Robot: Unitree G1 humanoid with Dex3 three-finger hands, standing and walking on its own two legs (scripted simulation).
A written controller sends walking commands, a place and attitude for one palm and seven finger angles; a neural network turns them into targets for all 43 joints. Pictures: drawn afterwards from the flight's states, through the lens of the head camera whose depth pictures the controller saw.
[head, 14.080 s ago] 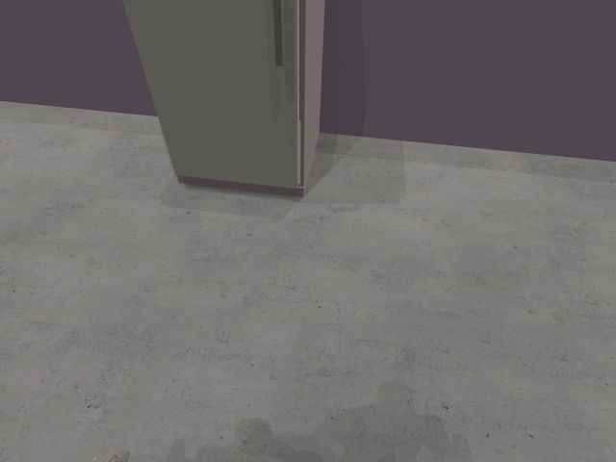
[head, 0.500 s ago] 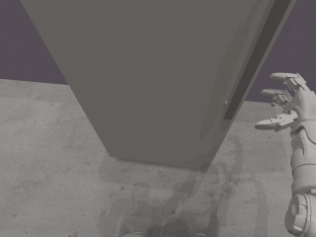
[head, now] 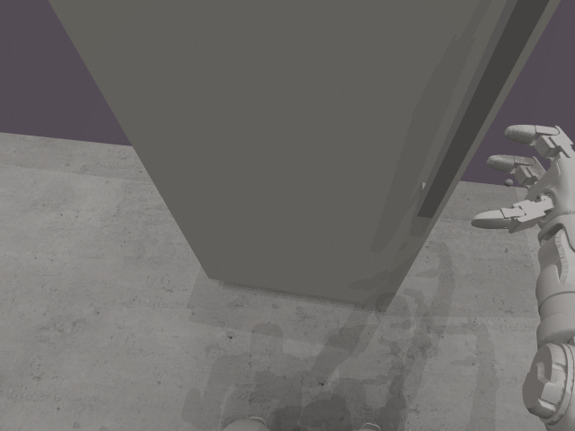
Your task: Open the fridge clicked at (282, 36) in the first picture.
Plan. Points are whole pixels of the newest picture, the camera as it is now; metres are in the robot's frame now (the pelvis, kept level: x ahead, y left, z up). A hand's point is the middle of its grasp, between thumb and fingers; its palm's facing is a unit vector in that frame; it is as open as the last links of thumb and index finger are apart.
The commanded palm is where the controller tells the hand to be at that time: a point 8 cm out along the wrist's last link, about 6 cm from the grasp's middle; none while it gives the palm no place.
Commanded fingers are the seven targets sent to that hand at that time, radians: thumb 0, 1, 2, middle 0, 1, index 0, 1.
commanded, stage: move the hooked fingers beside the handle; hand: right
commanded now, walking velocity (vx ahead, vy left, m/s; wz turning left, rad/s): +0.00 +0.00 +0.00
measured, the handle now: (472, 97) +0.51 -0.15 +0.18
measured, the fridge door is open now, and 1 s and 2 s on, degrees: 0 0 0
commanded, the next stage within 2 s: feel for the door with the fingertips in 0.48 s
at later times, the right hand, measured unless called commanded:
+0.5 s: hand (505, 184) +0.45 -0.22 +0.10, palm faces +0.03 +1.00 +0.00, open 14.0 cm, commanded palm +0.43 -0.26 +0.10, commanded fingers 0.00 0.50 -0.30 0.30 1.20 0.30 1.20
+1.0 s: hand (469, 179) +0.46 -0.17 +0.10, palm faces +0.02 +1.00 +0.01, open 14.0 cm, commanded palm +0.43 -0.23 +0.10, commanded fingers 0.00 0.50 -0.30 0.30 1.20 0.30 1.20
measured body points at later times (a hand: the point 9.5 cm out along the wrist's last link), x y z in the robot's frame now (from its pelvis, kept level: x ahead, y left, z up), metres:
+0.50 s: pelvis +0.00 +0.00 +0.00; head +0.07 -0.02 +0.44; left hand +0.04 +0.26 -0.11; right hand +0.45 -0.27 +0.10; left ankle -0.02 +0.11 -0.70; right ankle +0.02 -0.11 -0.70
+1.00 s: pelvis -0.01 +0.00 +0.00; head +0.06 -0.01 +0.44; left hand +0.03 +0.27 -0.12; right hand +0.45 -0.22 +0.10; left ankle -0.02 +0.12 -0.70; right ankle +0.02 -0.11 -0.70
